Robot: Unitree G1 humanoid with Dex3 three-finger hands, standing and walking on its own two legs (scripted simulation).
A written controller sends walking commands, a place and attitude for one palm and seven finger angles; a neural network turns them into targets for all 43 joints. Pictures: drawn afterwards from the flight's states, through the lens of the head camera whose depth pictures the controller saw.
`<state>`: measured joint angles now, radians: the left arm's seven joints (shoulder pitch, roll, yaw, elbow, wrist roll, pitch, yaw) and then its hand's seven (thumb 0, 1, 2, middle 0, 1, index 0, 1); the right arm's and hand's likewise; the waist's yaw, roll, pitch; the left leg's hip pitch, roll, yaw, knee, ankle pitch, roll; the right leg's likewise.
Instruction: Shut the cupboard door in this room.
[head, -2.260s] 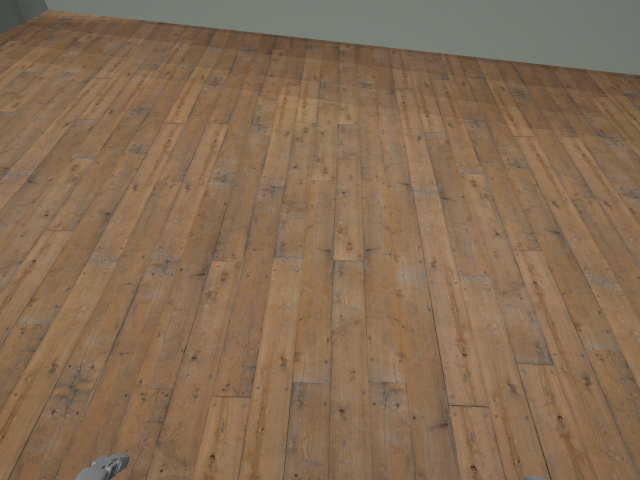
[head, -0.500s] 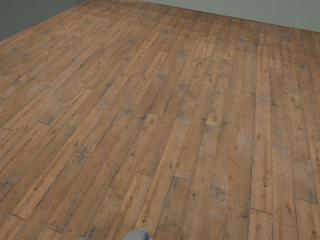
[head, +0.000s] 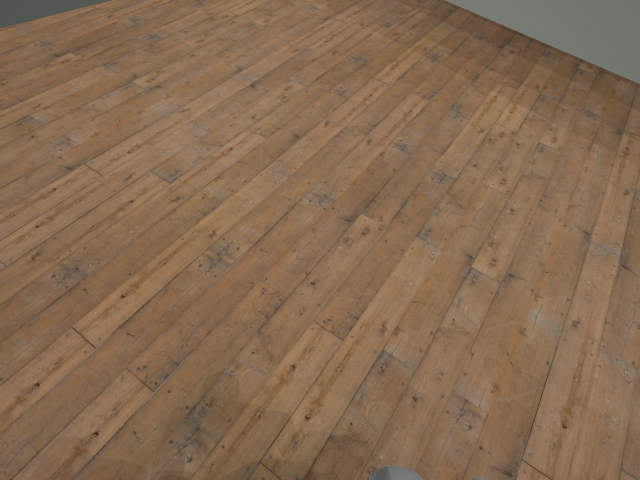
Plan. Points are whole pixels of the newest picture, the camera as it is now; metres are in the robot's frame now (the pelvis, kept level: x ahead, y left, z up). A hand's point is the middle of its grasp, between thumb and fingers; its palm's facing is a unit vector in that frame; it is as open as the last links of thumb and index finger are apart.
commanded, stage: turn or walk to find it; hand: left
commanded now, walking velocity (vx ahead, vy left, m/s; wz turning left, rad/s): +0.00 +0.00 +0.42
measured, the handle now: out of the picture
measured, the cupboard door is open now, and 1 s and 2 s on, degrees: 98 98 98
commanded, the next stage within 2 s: none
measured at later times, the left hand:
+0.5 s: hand out of the picture +0.02 +0.17 -0.15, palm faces +0.24 -0.94 -0.25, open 7.4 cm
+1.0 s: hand out of the picture -0.06 +0.23 -0.16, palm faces +0.45 -0.86 -0.24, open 7.4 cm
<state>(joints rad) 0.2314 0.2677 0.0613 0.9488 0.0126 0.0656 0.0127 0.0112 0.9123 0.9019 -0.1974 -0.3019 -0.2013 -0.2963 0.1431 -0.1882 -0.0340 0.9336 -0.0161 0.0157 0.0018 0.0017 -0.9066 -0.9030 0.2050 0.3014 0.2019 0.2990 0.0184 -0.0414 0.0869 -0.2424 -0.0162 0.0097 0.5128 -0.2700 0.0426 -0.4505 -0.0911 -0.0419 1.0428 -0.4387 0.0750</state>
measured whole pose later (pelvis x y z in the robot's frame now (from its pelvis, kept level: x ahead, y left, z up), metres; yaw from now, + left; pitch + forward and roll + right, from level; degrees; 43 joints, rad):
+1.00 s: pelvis -0.05 +0.00 +0.00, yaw +25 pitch +0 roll -1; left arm 0.19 0.23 0.06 0.93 0.01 0.06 0.02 0.01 0.91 0.90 -0.20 -0.30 -0.20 -0.30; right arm 0.19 -0.19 -0.05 0.95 -0.02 0.02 0.00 0.00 -0.91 -0.90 0.21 0.30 0.20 0.30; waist -0.01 -0.01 0.06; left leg -0.26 -0.04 -0.01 0.46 -0.19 0.06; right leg -0.39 -0.07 -0.03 0.90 -0.43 0.07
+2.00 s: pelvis -0.09 -0.05 -0.01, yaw +51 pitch -1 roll +1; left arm 0.18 0.18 0.03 0.89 0.02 0.02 0.02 0.01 0.91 0.90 -0.20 -0.30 -0.20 -0.30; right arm 0.21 -0.23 -0.08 0.95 -0.02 0.06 0.01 0.00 -0.91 -0.90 0.21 0.30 0.20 0.30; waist -0.02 0.05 0.06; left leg -0.41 -0.06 -0.07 0.79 -0.41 -0.01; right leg -0.25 -0.04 -0.08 0.58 -0.31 -0.01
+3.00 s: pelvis -0.12 -0.08 +0.00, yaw +77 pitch -1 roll +1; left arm 0.21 0.16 0.03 0.91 0.02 0.02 0.02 0.01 0.91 0.90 -0.20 -0.30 -0.21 -0.30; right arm 0.23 -0.25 -0.09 0.98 -0.02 0.08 0.03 0.00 -0.91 -0.90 0.20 0.30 0.20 0.30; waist -0.03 0.04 0.06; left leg -0.49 -0.01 -0.01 1.12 -0.39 -0.05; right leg -0.19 -0.08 -0.14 0.51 -0.29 -0.01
